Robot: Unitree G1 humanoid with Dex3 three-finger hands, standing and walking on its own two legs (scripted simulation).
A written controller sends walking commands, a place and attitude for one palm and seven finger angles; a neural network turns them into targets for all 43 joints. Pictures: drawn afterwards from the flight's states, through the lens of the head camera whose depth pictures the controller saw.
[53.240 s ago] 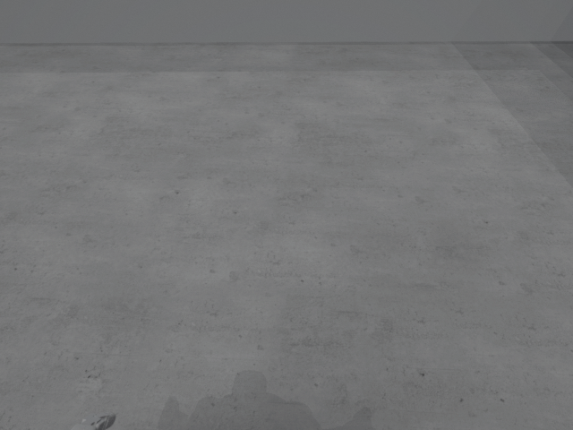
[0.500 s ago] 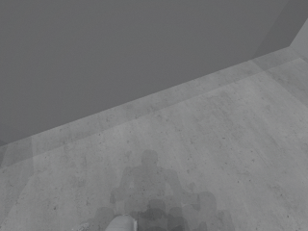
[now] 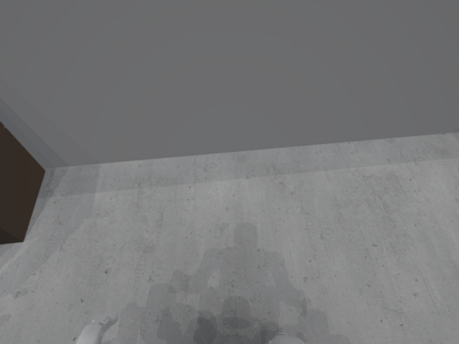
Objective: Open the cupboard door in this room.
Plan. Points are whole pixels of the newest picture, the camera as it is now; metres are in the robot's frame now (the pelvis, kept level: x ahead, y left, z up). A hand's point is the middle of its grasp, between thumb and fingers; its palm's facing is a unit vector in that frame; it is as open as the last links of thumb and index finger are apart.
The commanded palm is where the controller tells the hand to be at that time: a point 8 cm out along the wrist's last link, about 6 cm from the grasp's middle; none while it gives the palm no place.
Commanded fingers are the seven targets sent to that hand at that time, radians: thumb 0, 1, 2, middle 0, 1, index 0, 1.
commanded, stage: turn to face it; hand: left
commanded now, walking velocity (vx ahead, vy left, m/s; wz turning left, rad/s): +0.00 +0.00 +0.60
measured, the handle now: out of the picture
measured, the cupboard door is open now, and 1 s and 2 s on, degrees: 52 52 52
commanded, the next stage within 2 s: take the last steps up to it in 1.66 s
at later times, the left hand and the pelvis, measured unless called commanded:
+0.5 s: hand out of the picture -0.03 +0.20 -0.19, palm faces +0.37 -0.90 -0.25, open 7.3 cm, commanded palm none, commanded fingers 0.00 0.90 0.90 -0.20 -0.30 -0.20 -0.30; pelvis +0.01 -0.02 -0.02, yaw +21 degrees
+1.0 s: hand out of the picture +0.00 +0.15 -0.15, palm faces +0.57 -0.78 -0.27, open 7.4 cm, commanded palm none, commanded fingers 0.00 0.90 0.90 -0.20 -0.30 -0.20 -0.30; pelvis +0.03 -0.06 +0.00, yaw +37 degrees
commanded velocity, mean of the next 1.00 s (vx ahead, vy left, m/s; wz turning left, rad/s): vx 0.00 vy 0.00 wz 0.60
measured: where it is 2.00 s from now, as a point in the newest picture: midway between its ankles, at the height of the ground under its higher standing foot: outside the picture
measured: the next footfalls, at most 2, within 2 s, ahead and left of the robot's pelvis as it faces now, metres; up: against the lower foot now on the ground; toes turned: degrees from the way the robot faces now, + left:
right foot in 0.08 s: +0.04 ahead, -0.14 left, +0.00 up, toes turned +1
left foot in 0.46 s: +0.01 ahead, +0.10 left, +0.00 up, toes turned +25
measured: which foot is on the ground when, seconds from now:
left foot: down 0.00-0.06, up 0.08-0.44, down 0.46-0.86, up 0.88-1.00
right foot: up 0.00-0.06, down 0.08-0.46, up 0.48-0.84, down 0.86-1.00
